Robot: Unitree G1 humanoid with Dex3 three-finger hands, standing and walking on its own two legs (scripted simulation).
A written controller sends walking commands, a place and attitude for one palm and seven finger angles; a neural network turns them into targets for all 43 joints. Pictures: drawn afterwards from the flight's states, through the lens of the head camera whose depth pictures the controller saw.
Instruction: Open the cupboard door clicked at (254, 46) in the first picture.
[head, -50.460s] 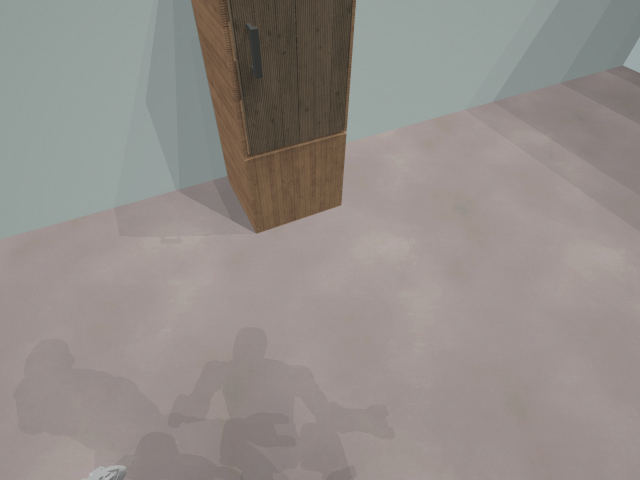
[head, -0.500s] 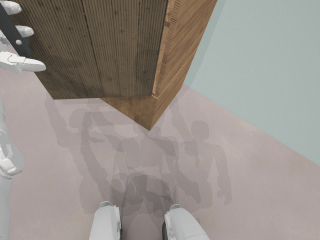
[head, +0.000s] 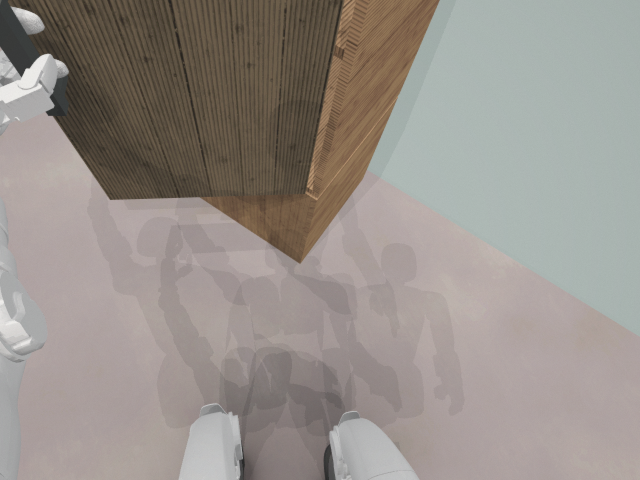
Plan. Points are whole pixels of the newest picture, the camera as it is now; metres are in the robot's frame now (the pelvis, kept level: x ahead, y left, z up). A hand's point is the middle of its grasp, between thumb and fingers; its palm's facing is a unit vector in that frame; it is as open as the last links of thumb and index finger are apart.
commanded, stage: close the thumb around the handle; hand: left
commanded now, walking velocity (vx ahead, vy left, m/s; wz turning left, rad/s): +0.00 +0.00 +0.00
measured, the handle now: (32, 50) +0.59 +0.27 +0.10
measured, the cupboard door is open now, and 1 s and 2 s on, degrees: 40 65 87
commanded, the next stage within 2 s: pull the door open along its arc in 0.08 s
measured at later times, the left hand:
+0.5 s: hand (47, 104) +0.51 +0.24 +0.10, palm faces +0.04 -1.00 +0.00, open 5.7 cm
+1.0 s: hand (104, 197) +0.40 +0.18 +0.10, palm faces +0.45 -0.89 +0.02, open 6.0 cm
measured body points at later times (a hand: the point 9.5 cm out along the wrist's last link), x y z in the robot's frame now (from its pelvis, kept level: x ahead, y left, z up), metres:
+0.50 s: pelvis +0.01 +0.00 +0.01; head +0.14 +0.02 +0.44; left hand +0.50 +0.30 +0.11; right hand +0.00 -0.27 -0.10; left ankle +0.05 +0.12 -0.65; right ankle -0.02 -0.15 -0.65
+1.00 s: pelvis +0.02 -0.02 +0.03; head +0.07 -0.02 +0.48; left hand +0.37 +0.23 +0.10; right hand +0.17 -0.25 -0.08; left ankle +0.05 +0.12 -0.65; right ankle -0.02 -0.15 -0.65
